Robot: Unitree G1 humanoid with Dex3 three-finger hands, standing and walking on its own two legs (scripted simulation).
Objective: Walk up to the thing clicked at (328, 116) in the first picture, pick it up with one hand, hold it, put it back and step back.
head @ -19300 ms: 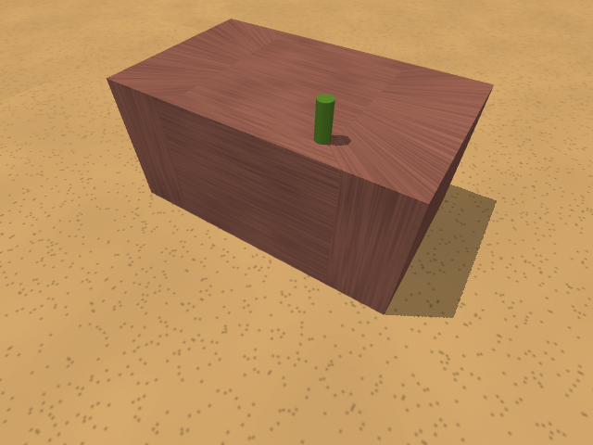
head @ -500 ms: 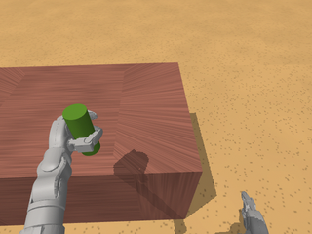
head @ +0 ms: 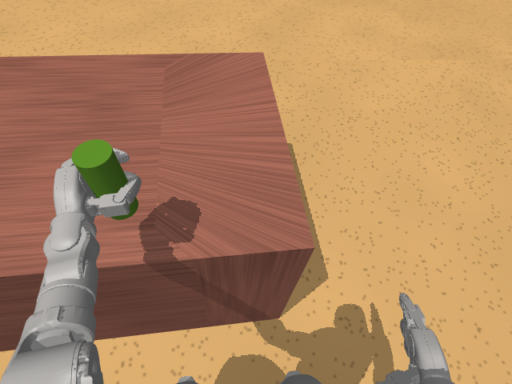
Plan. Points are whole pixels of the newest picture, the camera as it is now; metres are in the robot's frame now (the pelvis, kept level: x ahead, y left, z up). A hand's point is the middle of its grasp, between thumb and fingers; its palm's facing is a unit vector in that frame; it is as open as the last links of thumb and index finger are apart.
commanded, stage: crouch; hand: left
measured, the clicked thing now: (109, 183) +0.43 +0.20 +0.07
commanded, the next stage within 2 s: lower in 0.36 s
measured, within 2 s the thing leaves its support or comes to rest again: rests again in 1.40 s
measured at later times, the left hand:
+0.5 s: hand (121, 184) +0.46 +0.20 +0.03, palm faces +0.13 -0.99 +0.02, open 7.1 cm
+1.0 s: hand (127, 198) +0.47 +0.21 -0.03, palm faces +0.16 -0.99 +0.01, open 7.1 cm
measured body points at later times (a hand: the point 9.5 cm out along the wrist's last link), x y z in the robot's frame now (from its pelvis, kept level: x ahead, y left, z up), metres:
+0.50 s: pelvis +0.01 +0.01 -0.02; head +0.10 +0.04 +0.42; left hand +0.44 +0.25 +0.03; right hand +0.16 -0.25 -0.04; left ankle +0.03 +0.14 -0.70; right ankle +0.01 -0.14 -0.70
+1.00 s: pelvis +0.00 +0.01 -0.05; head +0.12 +0.05 +0.38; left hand +0.45 +0.26 -0.03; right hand +0.16 -0.25 -0.05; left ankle +0.03 +0.14 -0.70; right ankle +0.01 -0.14 -0.70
